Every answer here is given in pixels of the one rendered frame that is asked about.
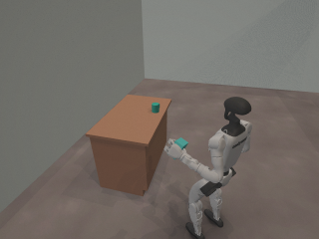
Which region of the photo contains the left robot hand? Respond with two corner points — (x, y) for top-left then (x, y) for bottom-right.
(164, 139), (187, 159)

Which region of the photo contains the left robot upper arm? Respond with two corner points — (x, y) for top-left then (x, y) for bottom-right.
(208, 133), (226, 183)

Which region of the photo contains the left robot forearm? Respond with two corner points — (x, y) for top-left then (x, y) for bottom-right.
(179, 152), (219, 183)

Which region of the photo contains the left robot thigh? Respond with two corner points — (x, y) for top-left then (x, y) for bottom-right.
(188, 178), (218, 212)

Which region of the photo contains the table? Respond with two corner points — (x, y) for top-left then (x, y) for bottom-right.
(86, 95), (171, 196)

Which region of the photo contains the right robot upper arm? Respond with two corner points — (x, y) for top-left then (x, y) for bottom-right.
(240, 119), (253, 153)

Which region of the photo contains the sponge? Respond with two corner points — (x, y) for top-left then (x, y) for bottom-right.
(174, 138), (188, 160)

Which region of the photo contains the robot left foot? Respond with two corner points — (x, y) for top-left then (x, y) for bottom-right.
(185, 222), (205, 239)

